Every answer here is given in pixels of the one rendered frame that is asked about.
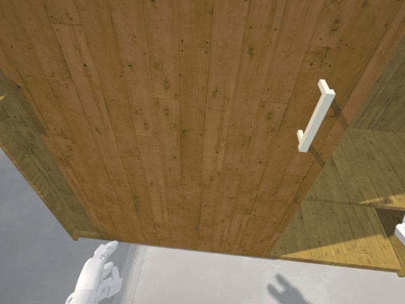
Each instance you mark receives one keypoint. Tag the wardrobe door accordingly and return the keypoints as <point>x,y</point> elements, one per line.
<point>20,127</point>
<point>175,121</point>

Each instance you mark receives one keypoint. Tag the robot left hand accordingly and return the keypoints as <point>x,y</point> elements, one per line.
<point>94,271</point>

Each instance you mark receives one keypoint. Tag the left robot forearm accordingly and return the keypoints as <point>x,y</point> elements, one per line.
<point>83,296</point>

